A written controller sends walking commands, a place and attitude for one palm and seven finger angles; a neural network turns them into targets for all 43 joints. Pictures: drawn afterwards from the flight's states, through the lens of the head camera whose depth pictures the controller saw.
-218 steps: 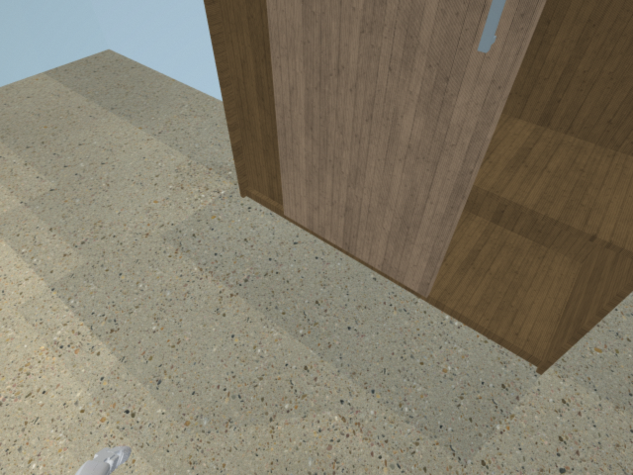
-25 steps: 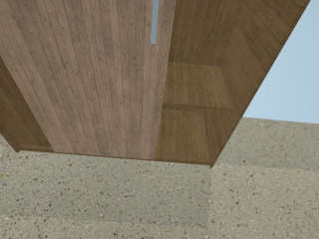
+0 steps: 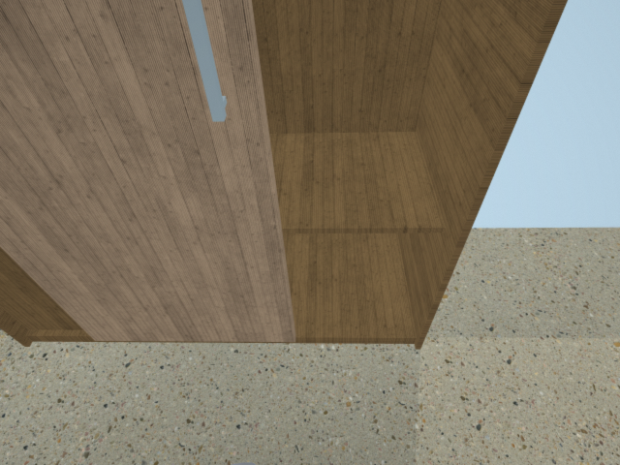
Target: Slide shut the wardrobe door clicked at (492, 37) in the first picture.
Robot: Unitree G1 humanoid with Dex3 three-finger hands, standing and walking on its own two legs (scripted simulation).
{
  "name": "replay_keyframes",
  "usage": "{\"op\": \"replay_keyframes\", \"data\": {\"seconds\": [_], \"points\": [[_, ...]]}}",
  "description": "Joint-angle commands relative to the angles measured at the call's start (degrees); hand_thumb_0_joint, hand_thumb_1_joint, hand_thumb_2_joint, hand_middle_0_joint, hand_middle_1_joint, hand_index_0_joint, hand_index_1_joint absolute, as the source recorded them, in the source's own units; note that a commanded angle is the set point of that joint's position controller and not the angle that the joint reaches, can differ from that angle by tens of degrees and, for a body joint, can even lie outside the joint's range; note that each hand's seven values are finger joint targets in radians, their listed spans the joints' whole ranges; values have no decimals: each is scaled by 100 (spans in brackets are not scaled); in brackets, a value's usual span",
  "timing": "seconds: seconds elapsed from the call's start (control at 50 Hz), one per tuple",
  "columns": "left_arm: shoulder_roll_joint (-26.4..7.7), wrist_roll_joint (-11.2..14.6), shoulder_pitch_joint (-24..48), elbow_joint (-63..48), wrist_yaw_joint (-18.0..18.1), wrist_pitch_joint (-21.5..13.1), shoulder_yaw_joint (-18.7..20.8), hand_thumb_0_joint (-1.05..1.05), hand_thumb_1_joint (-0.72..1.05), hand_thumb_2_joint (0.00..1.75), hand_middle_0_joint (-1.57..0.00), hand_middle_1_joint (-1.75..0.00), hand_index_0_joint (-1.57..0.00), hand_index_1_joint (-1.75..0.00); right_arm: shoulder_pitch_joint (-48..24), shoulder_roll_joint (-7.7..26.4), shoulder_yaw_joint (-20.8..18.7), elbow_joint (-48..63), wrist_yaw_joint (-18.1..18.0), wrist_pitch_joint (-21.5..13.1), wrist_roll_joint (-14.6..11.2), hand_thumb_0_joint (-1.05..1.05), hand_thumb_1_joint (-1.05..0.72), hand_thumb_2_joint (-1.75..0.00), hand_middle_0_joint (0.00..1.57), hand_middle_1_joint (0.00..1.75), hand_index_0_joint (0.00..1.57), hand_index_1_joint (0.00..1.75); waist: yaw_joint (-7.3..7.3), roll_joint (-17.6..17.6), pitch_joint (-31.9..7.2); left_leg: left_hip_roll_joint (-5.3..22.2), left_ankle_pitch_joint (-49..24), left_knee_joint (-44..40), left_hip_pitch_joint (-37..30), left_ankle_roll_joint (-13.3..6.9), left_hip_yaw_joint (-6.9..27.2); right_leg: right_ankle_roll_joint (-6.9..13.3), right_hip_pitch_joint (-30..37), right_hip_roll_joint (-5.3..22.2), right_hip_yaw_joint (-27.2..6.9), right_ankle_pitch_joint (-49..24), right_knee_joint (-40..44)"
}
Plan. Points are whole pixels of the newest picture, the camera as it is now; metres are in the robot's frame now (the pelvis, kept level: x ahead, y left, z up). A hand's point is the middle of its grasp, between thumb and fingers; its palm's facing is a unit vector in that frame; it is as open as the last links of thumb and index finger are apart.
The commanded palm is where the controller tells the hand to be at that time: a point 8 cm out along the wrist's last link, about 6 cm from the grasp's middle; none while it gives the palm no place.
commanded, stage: take the last steps up to it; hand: left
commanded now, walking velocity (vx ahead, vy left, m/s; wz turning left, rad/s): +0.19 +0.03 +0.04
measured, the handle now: (205, 42) +0.60 +0.17 +0.27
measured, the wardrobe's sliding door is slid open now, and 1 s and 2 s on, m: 0.41 0.41 0.41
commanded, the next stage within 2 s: come to a stop and stand still in 0.12 s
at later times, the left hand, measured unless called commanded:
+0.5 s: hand out of the picture +0.07 +0.18 -0.19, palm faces +0.07 -0.99 -0.15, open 7.4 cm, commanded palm none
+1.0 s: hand out of the picture +0.11 +0.14 -0.15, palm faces +0.02 -0.97 -0.26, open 7.3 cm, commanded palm none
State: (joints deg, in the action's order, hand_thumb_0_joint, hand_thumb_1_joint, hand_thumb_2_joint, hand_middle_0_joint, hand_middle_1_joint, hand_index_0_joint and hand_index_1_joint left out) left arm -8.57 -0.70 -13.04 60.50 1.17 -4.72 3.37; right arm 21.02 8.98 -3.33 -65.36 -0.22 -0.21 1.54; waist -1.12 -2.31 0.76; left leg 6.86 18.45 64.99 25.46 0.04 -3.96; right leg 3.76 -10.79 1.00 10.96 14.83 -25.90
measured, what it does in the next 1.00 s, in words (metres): walks ahead: left foot, then right foot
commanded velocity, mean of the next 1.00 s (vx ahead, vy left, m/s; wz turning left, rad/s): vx -0.03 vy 0.03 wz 0.01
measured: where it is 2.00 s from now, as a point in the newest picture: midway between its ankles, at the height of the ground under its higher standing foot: outside the picture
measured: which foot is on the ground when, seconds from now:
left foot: up 0.00-0.32, down 0.34-0.80, up 0.82-1.00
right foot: down 0.00-0.36, up 0.38-0.76, down 0.78-1.00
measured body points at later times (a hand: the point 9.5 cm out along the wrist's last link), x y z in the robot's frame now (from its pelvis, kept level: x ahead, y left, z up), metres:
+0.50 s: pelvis +0.12 +0.03 -0.01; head +0.17 +0.05 +0.44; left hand +0.07 +0.23 -0.17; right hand +0.23 -0.18 -0.15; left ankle +0.19 +0.12 -0.74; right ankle +0.04 -0.10 -0.68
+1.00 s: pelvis +0.10 -0.04 +0.01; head +0.10 -0.08 +0.46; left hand +0.11 +0.19 -0.13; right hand +0.08 -0.28 -0.17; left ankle +0.10 +0.12 -0.69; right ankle +0.06 -0.14 -0.74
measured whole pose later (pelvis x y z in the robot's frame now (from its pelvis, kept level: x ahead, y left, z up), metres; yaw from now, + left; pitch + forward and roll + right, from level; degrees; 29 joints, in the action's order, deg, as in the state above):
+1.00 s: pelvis +0.10 -0.04 +0.01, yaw -1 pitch +0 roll +3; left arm -6.8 -1.2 -17.7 60.7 1.8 -0.1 0.7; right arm 17.9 12.6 -3.2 -61.8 0.2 3.2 1.0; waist -0.4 -3.0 -0.9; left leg 1.4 18.2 46.6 22.3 2.5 -1.1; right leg 1.3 -8.1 2.3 2.2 15.4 -23.1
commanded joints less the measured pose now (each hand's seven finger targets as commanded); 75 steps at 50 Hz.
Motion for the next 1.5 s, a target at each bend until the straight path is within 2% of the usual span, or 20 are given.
{"op": "replay_keyframes", "data": {"seconds": [0.0,0.22,0.28,0.32,0.34,0.42,0.54,0.66,0.72,0.74,0.76,0.78,0.86,0.9,0.96,1.06,1.16,1.2,1.24,1.48], "points": [[-323,-41,-861,154,-8,-51,-68,0,90,90,-20,-30,-20,-30,194,-15,0,305,25,-52,23,0,-90,-90,20,30,20,30,-22,770,407,123,-504,-242,763,118,76,373,247,1431,-947,-2429,1463],[-523,-82,-1425,456,87,3,-129,0,90,90,-20,-30,-20,-30,-1411,137,112,850,89,-114,-32,0,-90,-90,20,30,20,30,245,707,541,-220,-572,-2480,306,-15,-238,461,843,1496,-852,-4173,950],[-443,-35,-1255,473,160,138,-179,0,90,90,-20,-30,-20,-30,-688,175,169,561,-67,-164,-22,0,-90,-90,20,30,20,30,-65,699,62,-564,-2079,-3627,-1258,-69,-276,60,702,991,-574,-4892,-278],[-273,81,-1501,439,213,193,-249,0,90,90,-20,-30,-20,-30,60,846,54,439,-180,-198,-45,0,-90,-90,20,30,20,30,-176,-202,-923,867,-6604,-3292,-3372,-720,868,-426,-613,414,-398,-1879,-1491],[-150,110,-1709,377,252,251,-256,0,90,90,-20,-30,-20,-30,215,1001,2,436,-218,-170,-124,0,-90,-90,20,30,20,30,-155,-811,-1109,1604,-8215,-3668,-3355,-1304,1378,-493,-728,112,-604,1569,-2405],[-316,12,-1294,299,237,565,-96,0,90,90,-20,-30,-20,-30,-986,746,50,711,-346,16,-134,0,-90,-90,20,30,20,30,181,-247,-117,1406,-5405,-4469,-1515,-1309,958,-495,-892,305,-1296,1732,-3491],[-357,-43,-1065,-87,113,802,109,0,90,90,-20,-30,-20,-30,-1259,859,-99,972,-281,98,-57,0,-90,-90,20,30,20,30,235,-297,-690,1193,-3098,-4668,-1198,-1117,750,-572,-1131,139,-1258,1014,-3943],[-359,-57,-761,-307,50,761,38,0,90,90,-20,-30,-20,-30,-1248,955,-168,991,-153,163,35,0,-90,-90,20,30,20,30,116,-1145,-387,943,307,-5226,-765,-872,1076,-412,-570,130,-848,1242,-1976],[-428,-52,-1317,-28,51,619,-1,0,90,90,-20,-30,-20,-30,-1150,941,-156,901,-72,210,24,0,-90,-90,20,30,20,30,370,-602,-302,450,1292,-5002,-201,-398,758,-341,635,-54,-572,439,-27],[-645,-96,-1386,-12,63,553,-5,0,90,90,-20,-30,-20,-30,-973,674,-108,867,-40,239,-39,0,-90,-90,20,30,20,30,359,182,-291,37,1266,-4340,-81,-108,367,-289,698,318,-985,644,817],[-1067,-142,-1038,-160,83,479,8,0,90,90,-20,-30,-20,-30,-891,252,-15,945,-16,273,-116,0,-90,-90,20,30,20,30,204,1571,41,-453,971,-3228,245,194,65,83,-35,1496,-2769,2298,1840],[-1312,-100,-476,-399,97,522,9,0,90,90,-20,-30,-20,-30,-1116,440,-48,1083,6,300,-52,0,-90,-90,20,30,20,30,243,1678,618,-463,864,-2593,207,164,214,339,-1089,2049,-3330,2873,2340],[-1019,-45,111,-465,104,374,-20,0,90,90,-20,-30,-20,-30,-562,555,-28,713,61,264,-21,0,-90,-90,20,30,20,30,-44,1175,838,-410,-140,-1849,23,122,420,191,-865,1424,-2164,476,1752],[-1019,-36,-190,-410,84,332,-6,0,90,90,-20,-30,-20,-30,-431,566,-12,690,56,208,-51,0,-90,-90,20,30,20,30,64,1060,631,-510,-159,-1780,157,199,316,180,-191,1353,-1800,-856,1358],[-1028,-37,-726,-238,136,313,29,0,90,90,-20,-30,-20,-30,-579,580,-3,790,-6,203,-75,0,-90,-90,20,30,20,30,281,1032,283,-512,112,-1661,311,300,308,347,614,1616,-1804,-2785,854],[-1014,-79,-1008,-59,190,355,79,0,90,90,-20,-30,-20,-30,-808,506,32,912,-63,203,-105,0,-90,-90,20,30,20,30,455,1237,-50,-520,593,-2222,166,297,268,591,1187,1746,-1970,-3885,445],[-950,-30,-530,-17,177,411,51,0,90,90,-20,-30,-20,-30,-272,381,104,639,-101,90,-127,0,-90,-90,20,30,20,30,125,1273,-326,-659,-777,-4314,-1655,176,28,152,386,1206,-1551,-2996,7],[-592,19,-649,-10,152,456,-18,0,90,90,-20,-30,-20,-30,-140,772,55,557,-154,-33,-78,0,-90,-90,20,30,20,30,155,249,-587,168,-2720,-4224,-2525,-146,716,-246,-281,607,-1162,-1375,-409],[-368,-10,-646,35,154,506,-71,0,90,90,-20,-30,-20,-30,-433,984,50,625,-182,23,-65,0,-90,-90,20,30,20,30,239,-172,-291,584,-2659,-4296,-1947,-468,823,-408,-256,354,-928,236,-190],[-545,-17,-544,468,92,488,-208,0,90,90,-20,-30,-20,-30,-629,638,216,438,-218,-60,-102,0,-90,-90,20,30,20,30,170,22,282,22,-1949,-4680,-1754,-140,552,-441,63,530,-1077,-876,496]]}}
